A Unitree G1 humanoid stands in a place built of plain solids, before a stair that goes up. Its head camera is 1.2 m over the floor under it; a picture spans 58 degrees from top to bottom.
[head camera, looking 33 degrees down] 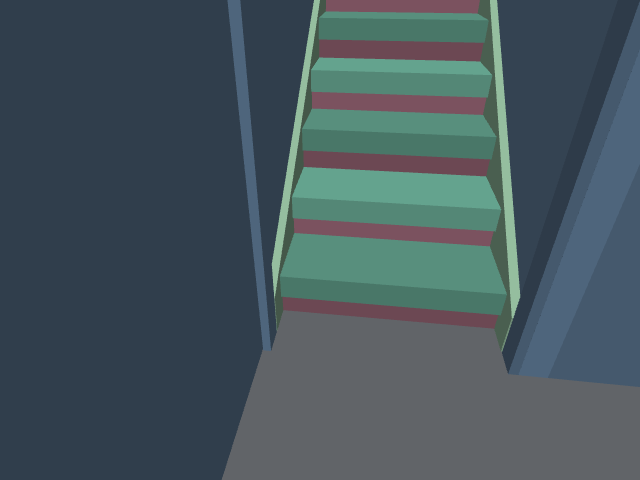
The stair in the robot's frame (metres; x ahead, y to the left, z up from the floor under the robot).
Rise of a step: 0.19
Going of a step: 0.29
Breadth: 0.83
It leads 7 degrees to the right of straight ahead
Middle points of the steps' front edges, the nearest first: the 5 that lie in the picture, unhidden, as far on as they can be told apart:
1.25 -0.26 0.19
1.53 -0.30 0.38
1.82 -0.33 0.57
2.10 -0.37 0.76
2.39 -0.41 0.95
